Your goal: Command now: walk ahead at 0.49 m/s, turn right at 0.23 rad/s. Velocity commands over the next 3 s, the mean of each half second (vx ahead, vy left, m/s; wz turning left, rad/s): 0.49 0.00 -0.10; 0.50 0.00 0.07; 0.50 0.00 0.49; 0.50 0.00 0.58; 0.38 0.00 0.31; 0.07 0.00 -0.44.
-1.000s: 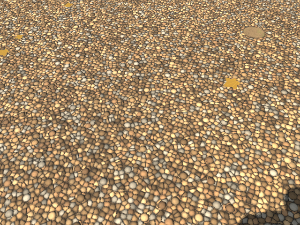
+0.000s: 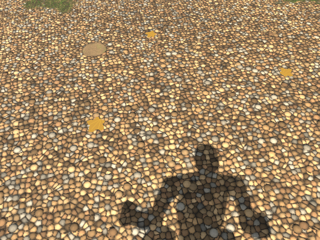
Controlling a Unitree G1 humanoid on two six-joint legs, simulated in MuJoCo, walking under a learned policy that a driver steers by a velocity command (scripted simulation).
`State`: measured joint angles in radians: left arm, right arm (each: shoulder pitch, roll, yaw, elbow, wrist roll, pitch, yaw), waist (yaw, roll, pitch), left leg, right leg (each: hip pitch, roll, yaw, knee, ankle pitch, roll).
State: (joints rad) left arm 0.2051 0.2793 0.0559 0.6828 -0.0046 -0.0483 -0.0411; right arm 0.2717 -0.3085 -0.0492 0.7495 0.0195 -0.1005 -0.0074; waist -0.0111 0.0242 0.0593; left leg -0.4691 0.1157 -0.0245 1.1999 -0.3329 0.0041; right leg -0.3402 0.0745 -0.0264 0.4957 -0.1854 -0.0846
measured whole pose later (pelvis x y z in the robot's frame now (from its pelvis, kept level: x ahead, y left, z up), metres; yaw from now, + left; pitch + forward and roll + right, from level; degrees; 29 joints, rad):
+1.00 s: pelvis +0.59 +0.00 +0.00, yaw +2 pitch +2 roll +0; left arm 0.12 0.26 0.04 0.71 0.00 -0.09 -0.02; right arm 0.36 -0.31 -0.05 0.86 0.03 -0.06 0.00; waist -0.03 0.03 0.03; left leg -0.32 0.01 -0.06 1.10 -0.44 0.03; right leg -0.41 -0.01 -0.06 0.54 -0.17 -0.03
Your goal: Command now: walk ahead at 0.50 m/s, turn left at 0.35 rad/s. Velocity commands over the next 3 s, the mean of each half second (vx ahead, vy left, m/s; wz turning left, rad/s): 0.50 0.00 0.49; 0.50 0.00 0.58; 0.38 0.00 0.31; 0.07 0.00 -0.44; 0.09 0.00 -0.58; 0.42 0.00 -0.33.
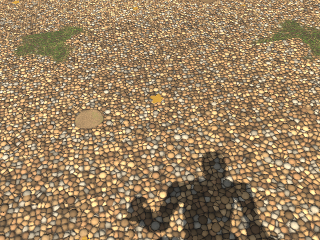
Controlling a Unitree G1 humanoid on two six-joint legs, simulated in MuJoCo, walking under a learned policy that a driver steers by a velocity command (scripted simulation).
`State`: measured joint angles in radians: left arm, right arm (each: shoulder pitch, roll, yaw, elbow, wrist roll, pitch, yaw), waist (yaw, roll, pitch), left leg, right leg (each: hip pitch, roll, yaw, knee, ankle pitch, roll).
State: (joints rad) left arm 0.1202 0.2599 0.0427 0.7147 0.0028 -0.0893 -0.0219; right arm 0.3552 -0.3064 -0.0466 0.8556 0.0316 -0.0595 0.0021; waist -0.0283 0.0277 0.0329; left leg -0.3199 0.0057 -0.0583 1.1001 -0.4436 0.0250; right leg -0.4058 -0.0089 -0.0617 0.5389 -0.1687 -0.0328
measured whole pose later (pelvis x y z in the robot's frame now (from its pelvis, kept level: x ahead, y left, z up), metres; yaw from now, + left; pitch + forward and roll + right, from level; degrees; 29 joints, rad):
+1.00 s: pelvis +0.57 +0.14 +0.01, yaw +34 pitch +3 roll -1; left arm 0.19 0.25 -0.02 0.79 0.04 -0.11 0.01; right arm 0.31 -0.27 -0.05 0.85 -0.09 -0.10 0.07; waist -0.01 0.01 -0.04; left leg -0.46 -0.04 -0.09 1.17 -0.34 0.05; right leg -0.30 -0.01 -0.10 0.43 -0.18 -0.03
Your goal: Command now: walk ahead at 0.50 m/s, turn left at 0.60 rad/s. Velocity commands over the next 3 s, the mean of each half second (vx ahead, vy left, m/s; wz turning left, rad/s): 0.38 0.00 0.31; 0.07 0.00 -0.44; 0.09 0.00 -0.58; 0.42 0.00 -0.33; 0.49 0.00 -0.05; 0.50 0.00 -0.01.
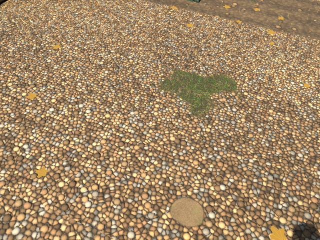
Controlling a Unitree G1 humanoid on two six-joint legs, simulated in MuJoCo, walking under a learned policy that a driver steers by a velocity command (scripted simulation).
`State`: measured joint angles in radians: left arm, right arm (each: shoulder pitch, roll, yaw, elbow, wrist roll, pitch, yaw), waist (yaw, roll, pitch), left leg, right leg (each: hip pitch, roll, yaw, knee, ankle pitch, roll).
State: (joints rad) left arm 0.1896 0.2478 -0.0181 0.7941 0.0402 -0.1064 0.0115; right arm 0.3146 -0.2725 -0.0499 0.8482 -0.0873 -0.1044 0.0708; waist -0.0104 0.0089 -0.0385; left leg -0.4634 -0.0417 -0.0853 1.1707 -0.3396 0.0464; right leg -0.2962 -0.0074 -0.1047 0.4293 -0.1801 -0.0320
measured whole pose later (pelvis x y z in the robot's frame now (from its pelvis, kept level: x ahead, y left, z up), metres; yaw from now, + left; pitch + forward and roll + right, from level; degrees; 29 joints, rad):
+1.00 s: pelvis +0.23 -0.02 +0.01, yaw -9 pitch +1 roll +2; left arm 0.32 0.26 0.09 0.76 0.04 -0.12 -0.05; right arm 0.11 -0.28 -0.10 0.72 -0.04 -0.07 -0.05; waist 0.01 -0.01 0.01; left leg -0.53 0.03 0.02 1.01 -0.46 -0.05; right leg -0.18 0.03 0.03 0.44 -0.27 -0.07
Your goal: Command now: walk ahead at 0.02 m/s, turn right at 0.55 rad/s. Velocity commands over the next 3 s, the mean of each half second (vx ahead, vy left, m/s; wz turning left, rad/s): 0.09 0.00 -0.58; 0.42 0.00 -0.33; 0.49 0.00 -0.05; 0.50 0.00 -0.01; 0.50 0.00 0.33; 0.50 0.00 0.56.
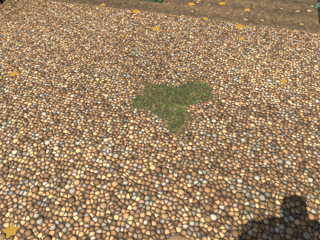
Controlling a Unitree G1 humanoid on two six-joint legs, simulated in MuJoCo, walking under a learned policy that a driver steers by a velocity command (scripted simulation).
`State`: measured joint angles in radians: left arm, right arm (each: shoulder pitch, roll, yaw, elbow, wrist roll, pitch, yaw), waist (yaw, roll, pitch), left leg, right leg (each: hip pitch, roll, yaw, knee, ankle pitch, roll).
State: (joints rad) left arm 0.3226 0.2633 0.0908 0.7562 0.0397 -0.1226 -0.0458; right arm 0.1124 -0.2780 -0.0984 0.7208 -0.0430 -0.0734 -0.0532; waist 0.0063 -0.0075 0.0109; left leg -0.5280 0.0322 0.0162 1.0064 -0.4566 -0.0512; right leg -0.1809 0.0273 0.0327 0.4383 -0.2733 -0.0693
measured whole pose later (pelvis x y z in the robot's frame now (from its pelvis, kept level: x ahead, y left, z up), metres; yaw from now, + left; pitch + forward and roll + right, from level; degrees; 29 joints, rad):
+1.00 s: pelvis +0.22 -0.07 -0.10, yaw -26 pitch +3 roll +5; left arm 0.06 0.21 -0.02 0.71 0.09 -0.05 -0.07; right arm 0.65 -0.20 0.03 0.98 -0.07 -0.11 0.03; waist -0.14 -0.06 -0.04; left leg 0.19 -0.03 0.15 0.56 -0.79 -0.03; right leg -0.57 -0.12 0.01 0.47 0.33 -0.04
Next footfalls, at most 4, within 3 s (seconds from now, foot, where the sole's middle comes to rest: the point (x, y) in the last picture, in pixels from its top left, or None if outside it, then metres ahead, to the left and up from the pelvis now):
0.48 left None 0.04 0.15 -0.78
1.04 right None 0.34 -0.27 -0.94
1.52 left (216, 202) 0.74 -0.21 -0.94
2.22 right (285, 177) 0.96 -0.65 -1.09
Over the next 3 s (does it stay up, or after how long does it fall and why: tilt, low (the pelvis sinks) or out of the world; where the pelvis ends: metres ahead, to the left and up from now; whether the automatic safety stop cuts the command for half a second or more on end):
stays up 1.26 -0.52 -0.31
